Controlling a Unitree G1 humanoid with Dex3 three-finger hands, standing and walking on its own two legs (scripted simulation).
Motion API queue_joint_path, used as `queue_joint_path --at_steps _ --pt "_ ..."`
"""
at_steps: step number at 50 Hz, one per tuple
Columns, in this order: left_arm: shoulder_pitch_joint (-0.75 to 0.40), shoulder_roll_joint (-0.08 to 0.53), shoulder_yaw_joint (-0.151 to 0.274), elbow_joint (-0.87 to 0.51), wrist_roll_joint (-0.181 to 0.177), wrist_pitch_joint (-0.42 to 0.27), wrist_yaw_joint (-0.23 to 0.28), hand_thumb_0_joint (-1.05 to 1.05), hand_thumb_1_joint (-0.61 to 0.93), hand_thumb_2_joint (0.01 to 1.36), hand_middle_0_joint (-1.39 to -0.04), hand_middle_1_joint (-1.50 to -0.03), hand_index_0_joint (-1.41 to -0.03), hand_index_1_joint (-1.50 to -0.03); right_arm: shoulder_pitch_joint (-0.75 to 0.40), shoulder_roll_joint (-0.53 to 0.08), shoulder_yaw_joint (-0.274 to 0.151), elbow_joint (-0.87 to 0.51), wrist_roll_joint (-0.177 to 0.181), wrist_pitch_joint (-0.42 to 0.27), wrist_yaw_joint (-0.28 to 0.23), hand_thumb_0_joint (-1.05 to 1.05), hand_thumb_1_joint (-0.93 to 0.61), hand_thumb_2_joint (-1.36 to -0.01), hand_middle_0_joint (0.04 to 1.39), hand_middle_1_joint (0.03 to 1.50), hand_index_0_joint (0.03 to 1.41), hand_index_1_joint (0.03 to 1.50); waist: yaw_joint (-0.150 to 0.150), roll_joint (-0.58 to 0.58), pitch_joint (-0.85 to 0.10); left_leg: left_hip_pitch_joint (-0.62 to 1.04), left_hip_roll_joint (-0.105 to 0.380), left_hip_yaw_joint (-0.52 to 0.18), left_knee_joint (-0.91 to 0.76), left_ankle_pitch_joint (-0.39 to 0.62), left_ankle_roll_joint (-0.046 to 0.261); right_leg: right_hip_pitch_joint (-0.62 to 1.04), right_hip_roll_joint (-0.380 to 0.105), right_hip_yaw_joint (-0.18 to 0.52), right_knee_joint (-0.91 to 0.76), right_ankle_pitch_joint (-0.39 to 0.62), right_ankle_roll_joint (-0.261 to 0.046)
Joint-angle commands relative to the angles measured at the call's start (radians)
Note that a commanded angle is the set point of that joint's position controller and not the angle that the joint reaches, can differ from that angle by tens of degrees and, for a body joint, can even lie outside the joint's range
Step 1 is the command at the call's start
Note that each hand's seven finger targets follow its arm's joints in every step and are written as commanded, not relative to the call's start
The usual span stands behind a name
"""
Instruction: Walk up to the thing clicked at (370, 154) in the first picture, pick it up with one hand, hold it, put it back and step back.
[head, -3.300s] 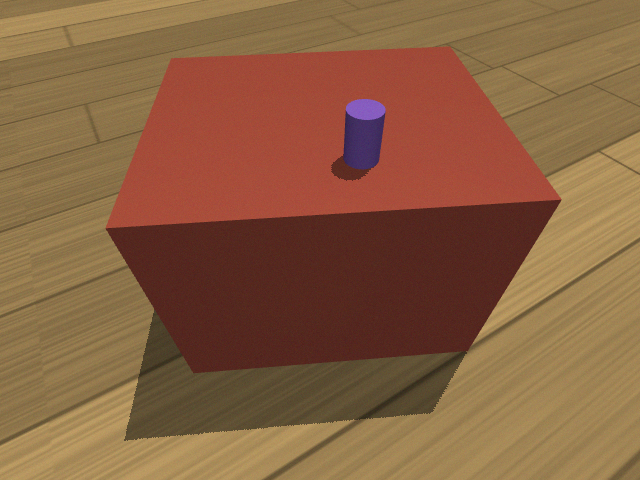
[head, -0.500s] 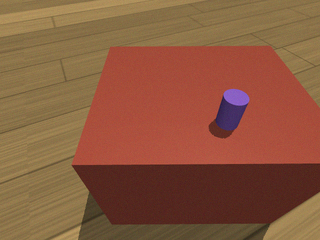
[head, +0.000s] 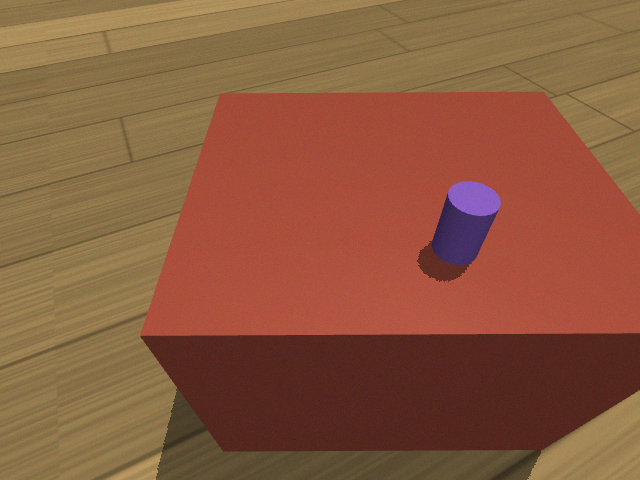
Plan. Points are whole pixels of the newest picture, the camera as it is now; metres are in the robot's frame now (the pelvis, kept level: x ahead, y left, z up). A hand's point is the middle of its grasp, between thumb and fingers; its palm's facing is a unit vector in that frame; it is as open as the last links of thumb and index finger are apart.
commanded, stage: stand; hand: right
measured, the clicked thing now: (463, 224) +0.52 -0.24 -0.02
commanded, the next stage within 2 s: none
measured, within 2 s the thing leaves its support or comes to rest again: neither
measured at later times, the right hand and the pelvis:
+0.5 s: hand out of the picture +0.11 -0.26 -0.16, palm faces -0.02 +0.94 -0.34, open 7.4 cm; pelvis +0.02 -0.01 +0.00, yaw +0 degrees
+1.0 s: hand out of the picture +0.10 -0.26 -0.15, palm faces -0.02 +0.94 -0.34, open 7.4 cm; pelvis +0.02 -0.01 +0.00, yaw +0 degrees
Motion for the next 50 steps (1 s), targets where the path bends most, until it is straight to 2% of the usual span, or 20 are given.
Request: queue_joint_path --at_steps 1,7,10,12,17,29,39,43,50 --pt "-0.028 0.206 0.035 -0.061 0.002 -0.020 0.014 0.000 0.900 0.900 -0.200 -0.300 -0.200 -0.300 -0.041 -0.226 -0.041 -0.059 -0.004 -0.023 -0.018 0.000 -0.900 -0.900 0.200 0.300 0.200 0.300 -0.006 0.009 -0.069 0.063 0.113 -0.107 -0.062 0.032 0.028 -0.032 -0.111 0.082 -0.057 0.050 -0.040" --pt "-0.025 0.212 0.035 -0.067 0.001 -0.021 0.016 0.000 0.900 0.900 -0.200 -0.300 -0.200 -0.300 -0.048 -0.226 -0.040 -0.063 -0.002 -0.023 -0.019 0.000 -0.900 -0.900 0.200 0.300 0.200 0.300 -0.004 0.000 -0.074 0.079 0.113 -0.104 -0.051 0.090 0.027 -0.027 -0.113 0.079 -0.057 0.070 -0.039" --pt "-0.026 0.214 0.036 -0.069 0.001 -0.022 0.016 0.000 0.900 0.900 -0.200 -0.300 -0.200 -0.300 -0.038 -0.227 -0.038 -0.061 -0.001 -0.022 -0.019 0.000 -0.900 -0.900 0.200 0.300 0.200 0.300 -0.008 0.001 -0.071 0.075 0.110 -0.103 -0.052 0.073 0.026 -0.019 -0.114 0.079 -0.063 0.072 -0.037" --pt "-0.031 0.216 0.037 -0.075 0.000 -0.022 0.017 0.000 0.900 0.900 -0.200 -0.300 -0.200 -0.300 -0.042 -0.228 -0.037 -0.063 -0.003 -0.023 -0.020 0.000 -0.900 -0.900 0.200 0.300 0.200 0.300 -0.006 0.003 -0.094 0.097 0.117 -0.098 -0.039 0.156 0.026 -0.008 -0.119 0.079 -0.051 0.126 -0.040" --pt "-0.029 0.221 0.040 -0.080 -0.003 -0.024 0.020 0.000 0.900 0.900 -0.200 -0.300 -0.200 -0.300 -0.036 -0.227 -0.036 -0.065 0.000 -0.025 -0.023 0.000 -0.900 -0.900 0.200 0.300 0.200 0.300 -0.007 -0.003 -0.119 0.118 0.118 -0.088 -0.017 0.257 0.025 0.030 -0.122 0.072 -0.039 0.245 -0.037" --pt "-0.032 0.219 0.042 -0.081 -0.001 -0.018 0.021 0.000 0.900 0.900 -0.200 -0.300 -0.200 -0.300 -0.039 -0.226 -0.033 -0.069 -0.001 -0.016 -0.024 0.000 -0.900 -0.900 0.200 0.300 0.200 0.300 -0.008 -0.001 -0.075 0.101 0.113 -0.090 -0.037 0.168 0.020 0.015 -0.116 0.070 -0.067 0.160 -0.037" --pt "-0.027 0.217 0.042 -0.088 -0.002 -0.019 0.020 0.000 0.900 0.900 -0.200 -0.300 -0.200 -0.300 -0.042 -0.226 -0.033 -0.075 0.001 -0.017 -0.025 0.000 -0.900 -0.900 0.200 0.300 0.200 0.300 -0.002 0.005 -0.087 0.113 0.116 -0.090 -0.031 0.195 0.024 0.025 -0.116 0.068 -0.063 0.189 -0.040" --pt "-0.035 0.218 0.043 -0.089 -0.001 -0.015 0.019 0.000 0.900 0.900 -0.200 -0.300 -0.200 -0.300 -0.034 -0.223 -0.031 -0.073 0.000 -0.017 -0.025 0.000 -0.900 -0.900 0.200 0.300 0.200 0.300 -0.007 0.009 -0.067 0.091 0.112 -0.089 -0.046 0.139 0.023 0.020 -0.116 0.072 -0.075 0.131 -0.042" --pt "-0.021 0.217 0.041 -0.089 0.001 -0.017 0.018 0.000 0.900 0.900 -0.200 -0.300 -0.200 -0.301 -0.036 -0.228 -0.032 -0.073 0.000 -0.019 -0.024 0.000 -0.900 -0.900 0.200 0.300 0.200 0.300 -0.005 0.003 -0.072 0.111 0.117 -0.092 -0.040 0.137 0.027 0.007 -0.115 0.073 -0.075 0.123 -0.042"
